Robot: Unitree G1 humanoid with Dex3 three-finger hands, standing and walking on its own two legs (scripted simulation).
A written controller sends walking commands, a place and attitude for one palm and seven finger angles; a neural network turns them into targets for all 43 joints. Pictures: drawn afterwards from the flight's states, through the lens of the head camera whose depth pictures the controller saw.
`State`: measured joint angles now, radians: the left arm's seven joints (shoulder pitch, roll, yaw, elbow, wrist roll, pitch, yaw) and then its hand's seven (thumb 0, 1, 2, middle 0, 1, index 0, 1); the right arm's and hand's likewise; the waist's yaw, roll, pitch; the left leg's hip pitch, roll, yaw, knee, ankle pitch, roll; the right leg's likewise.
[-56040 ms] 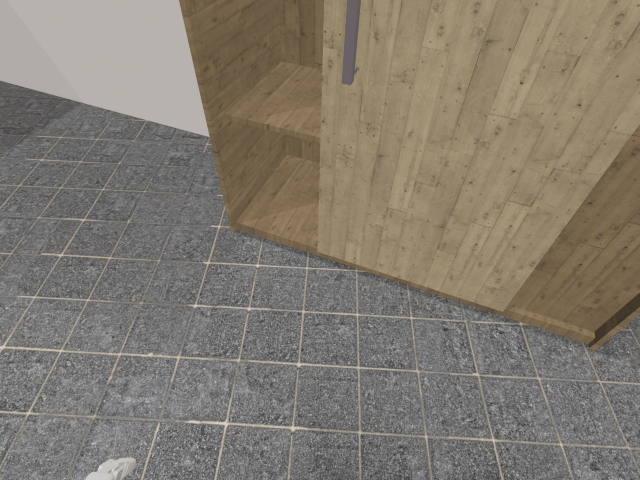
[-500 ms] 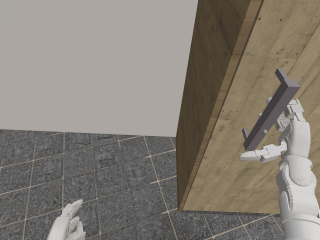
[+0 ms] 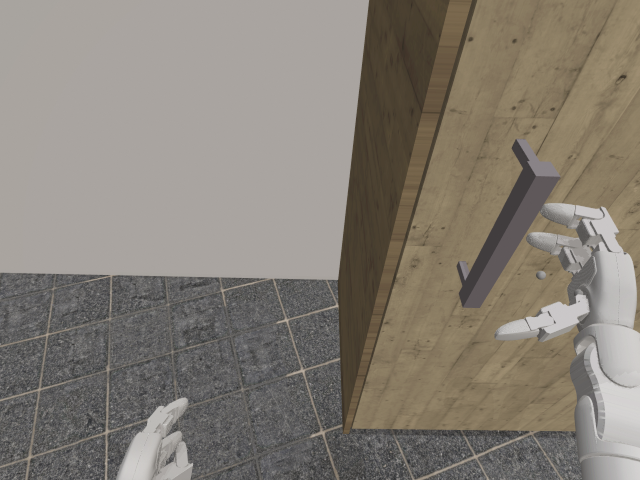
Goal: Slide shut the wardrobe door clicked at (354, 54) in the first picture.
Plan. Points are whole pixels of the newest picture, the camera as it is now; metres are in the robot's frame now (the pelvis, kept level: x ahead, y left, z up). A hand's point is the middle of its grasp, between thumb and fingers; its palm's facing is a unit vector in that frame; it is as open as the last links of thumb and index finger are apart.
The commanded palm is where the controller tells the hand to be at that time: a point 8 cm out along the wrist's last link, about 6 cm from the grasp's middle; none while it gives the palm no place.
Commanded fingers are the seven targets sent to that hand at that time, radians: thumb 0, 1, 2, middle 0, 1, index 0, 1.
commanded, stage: slip the hand off the handle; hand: right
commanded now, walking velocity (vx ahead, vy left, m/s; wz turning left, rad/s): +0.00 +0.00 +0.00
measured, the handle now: (493, 232) +0.37 -0.19 +0.15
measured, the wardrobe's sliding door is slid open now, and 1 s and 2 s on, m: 0.00 0.00 0.00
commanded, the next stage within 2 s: draw the hand back to the body in 0.90 s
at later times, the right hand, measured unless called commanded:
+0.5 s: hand (588, 314) +0.27 -0.27 +0.13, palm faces +0.27 +0.95 -0.14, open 14.7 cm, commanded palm +0.22 -0.31 +0.15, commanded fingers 0.00 0.55 -0.20 0.25 1.15 0.25 1.15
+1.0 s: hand (627, 386) +0.19 -0.27 +0.13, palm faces +0.31 +0.94 -0.18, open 14.7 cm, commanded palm +0.16 -0.31 +0.15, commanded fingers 0.00 0.55 -0.20 0.25 1.15 0.25 1.15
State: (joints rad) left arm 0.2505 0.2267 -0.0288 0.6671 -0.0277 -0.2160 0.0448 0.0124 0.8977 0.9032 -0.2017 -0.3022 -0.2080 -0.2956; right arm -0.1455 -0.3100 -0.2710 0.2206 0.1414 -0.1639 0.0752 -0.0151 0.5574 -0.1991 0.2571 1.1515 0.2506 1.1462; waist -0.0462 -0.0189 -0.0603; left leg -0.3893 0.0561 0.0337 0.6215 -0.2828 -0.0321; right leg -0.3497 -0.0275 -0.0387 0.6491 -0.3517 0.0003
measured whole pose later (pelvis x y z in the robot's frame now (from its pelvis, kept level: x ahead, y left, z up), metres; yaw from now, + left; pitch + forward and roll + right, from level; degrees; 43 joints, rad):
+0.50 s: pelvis -0.01 +0.00 +0.00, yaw +0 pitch +3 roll +1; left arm 0.28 0.26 -0.01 0.64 -0.02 -0.22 0.05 0.01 0.90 0.90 -0.20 -0.30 -0.21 -0.30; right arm 0.03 -0.35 -0.39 0.13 0.23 -0.19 0.19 -0.02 0.56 -0.20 0.26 1.15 0.25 1.15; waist -0.04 -0.02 -0.08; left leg -0.41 0.05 0.03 0.64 -0.28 -0.03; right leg -0.38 -0.04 -0.04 0.69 -0.36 0.00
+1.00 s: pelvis -0.01 +0.01 +0.00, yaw -1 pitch +1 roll +1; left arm 0.26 0.25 -0.03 0.63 -0.03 -0.29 0.07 0.01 0.90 0.90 -0.20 -0.30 -0.21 -0.30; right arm 0.28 -0.35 -0.41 -0.10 0.29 -0.15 0.23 -0.02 0.56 -0.20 0.26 1.15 0.25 1.15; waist -0.09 -0.04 -0.07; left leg -0.37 0.04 0.07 0.66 -0.30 -0.02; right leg -0.36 -0.04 0.00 0.71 -0.37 0.02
